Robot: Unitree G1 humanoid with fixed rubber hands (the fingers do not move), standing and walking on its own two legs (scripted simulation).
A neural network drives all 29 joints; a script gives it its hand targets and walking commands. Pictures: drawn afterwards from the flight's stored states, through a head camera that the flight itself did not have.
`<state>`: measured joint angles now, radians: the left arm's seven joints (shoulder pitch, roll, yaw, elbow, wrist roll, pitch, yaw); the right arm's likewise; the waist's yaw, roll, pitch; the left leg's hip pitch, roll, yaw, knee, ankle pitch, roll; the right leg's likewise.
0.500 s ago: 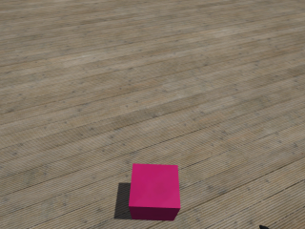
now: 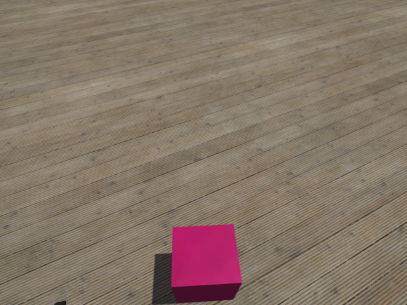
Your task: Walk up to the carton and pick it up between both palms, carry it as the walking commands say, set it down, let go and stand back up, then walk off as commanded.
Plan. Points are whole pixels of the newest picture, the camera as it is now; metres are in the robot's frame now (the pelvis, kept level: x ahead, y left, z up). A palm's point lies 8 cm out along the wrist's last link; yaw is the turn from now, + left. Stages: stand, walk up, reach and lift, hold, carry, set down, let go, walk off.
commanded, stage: walk up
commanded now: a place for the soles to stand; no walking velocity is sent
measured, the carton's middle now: (204, 265) +0.39 +0.00 -0.63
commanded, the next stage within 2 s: reach and lift in 1.22 s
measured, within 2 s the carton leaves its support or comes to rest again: neither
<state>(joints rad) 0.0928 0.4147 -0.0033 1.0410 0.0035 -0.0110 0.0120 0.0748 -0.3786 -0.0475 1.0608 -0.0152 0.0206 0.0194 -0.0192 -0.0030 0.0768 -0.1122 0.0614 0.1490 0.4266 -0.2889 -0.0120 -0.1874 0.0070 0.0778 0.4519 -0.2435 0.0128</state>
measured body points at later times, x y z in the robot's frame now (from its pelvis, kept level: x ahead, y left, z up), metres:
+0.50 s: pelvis +0.00 +0.01 -0.01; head +0.03 +0.01 +0.44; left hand +0.09 +0.33 -0.12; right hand +0.11 -0.31 -0.12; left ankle -0.04 +0.12 -0.74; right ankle +0.00 -0.13 -0.74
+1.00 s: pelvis +0.00 +0.01 +0.00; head +0.03 +0.01 +0.45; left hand +0.14 +0.32 -0.12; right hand +0.07 -0.31 -0.12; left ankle -0.04 +0.13 -0.74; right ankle +0.00 -0.12 -0.74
